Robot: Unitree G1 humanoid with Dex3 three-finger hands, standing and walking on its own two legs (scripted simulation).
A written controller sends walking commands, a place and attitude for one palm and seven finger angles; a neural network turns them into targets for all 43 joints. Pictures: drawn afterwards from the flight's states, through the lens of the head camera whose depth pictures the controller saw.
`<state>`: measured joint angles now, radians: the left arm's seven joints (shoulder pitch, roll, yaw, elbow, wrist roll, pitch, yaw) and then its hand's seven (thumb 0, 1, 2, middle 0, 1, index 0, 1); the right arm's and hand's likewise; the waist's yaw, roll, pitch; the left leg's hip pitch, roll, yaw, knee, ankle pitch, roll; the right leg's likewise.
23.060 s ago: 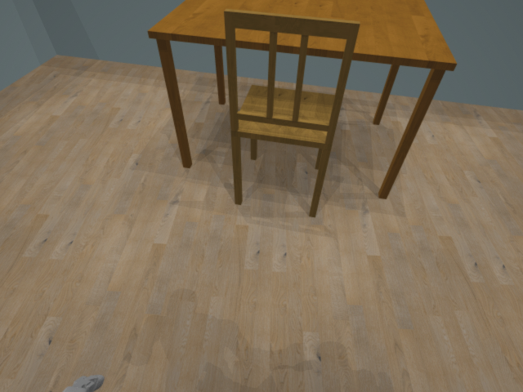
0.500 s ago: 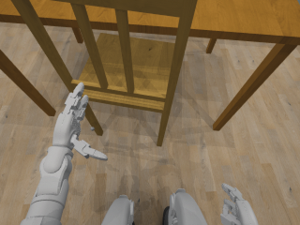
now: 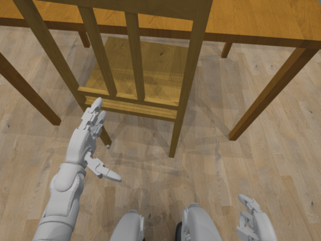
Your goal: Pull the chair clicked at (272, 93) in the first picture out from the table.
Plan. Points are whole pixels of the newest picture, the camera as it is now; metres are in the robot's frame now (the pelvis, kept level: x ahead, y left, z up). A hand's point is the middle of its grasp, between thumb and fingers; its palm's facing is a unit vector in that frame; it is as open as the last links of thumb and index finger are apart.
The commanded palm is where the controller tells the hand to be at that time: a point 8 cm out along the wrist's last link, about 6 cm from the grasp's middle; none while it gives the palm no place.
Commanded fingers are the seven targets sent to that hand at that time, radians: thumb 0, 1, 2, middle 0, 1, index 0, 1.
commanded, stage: aim the fingers beside a spindle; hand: left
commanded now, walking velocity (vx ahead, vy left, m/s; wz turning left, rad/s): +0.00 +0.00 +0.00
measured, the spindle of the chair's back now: (102, 60) +0.58 +0.17 +0.05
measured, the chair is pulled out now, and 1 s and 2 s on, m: -0.09 -0.09 -0.09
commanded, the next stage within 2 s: push the fingers through the gap in 1.88 s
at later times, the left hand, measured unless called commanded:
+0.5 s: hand (99, 143) +0.34 +0.15 +0.02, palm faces -0.08 -0.99 -0.07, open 16.9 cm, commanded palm +0.32 +0.21 +0.02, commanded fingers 0.00 -0.50 0.30 -0.06 -0.08 -0.06 -0.08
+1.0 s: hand (99, 142) +0.34 +0.15 +0.03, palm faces -0.12 -0.99 -0.05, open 16.9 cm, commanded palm +0.32 +0.20 +0.02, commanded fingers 0.00 -0.50 0.30 -0.06 -0.08 -0.06 -0.08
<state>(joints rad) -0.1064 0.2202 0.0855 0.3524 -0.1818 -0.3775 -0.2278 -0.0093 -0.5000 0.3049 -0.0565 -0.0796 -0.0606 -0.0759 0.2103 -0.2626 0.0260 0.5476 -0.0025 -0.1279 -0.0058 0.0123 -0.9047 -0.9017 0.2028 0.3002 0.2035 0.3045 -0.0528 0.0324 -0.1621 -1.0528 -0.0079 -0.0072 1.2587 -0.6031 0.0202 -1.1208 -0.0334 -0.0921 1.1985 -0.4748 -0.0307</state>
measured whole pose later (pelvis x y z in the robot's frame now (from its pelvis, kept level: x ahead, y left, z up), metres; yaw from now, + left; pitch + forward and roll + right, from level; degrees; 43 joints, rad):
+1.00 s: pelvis +0.00 +0.00 +0.00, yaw +0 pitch +23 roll -2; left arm -0.12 0.24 0.11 0.35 -0.18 -0.39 -0.20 -0.01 -0.50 0.30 -0.06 -0.08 -0.06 -0.08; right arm 0.22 -0.26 0.03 0.56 0.00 -0.12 0.01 0.01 -0.90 -0.90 0.20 0.30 0.20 0.30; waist -0.05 0.03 -0.17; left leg -1.05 -0.01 -0.01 1.27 -0.61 0.03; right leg -1.12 -0.04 -0.09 1.20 -0.47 -0.02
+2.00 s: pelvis +0.00 -0.01 +0.00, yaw +0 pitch +22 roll -1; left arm -0.11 0.25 0.16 0.32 -0.15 -0.46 -0.15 -0.01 -0.50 0.30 -0.07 -0.08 -0.07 -0.08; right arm 0.21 -0.25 0.03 0.56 -0.01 -0.13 0.01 0.01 -0.91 -0.90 0.20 0.30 0.20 0.30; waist -0.05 0.02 -0.17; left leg -1.04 -0.01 -0.01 1.27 -0.61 0.01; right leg -1.12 -0.03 -0.09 1.21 -0.48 -0.04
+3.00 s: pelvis +0.00 +0.01 +0.00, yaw -1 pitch +25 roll -2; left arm -0.50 0.28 0.21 0.71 -0.12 -0.45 -0.15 -0.01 -0.50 0.30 -0.06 -0.08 -0.06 -0.08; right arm 0.26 -0.25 0.03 0.62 -0.03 -0.09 0.02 0.01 -0.90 -0.90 0.20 0.30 0.20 0.30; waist -0.11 0.03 -0.17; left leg -1.11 -0.01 0.00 1.27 -0.60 0.04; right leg -1.17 -0.03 -0.08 1.19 -0.45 -0.01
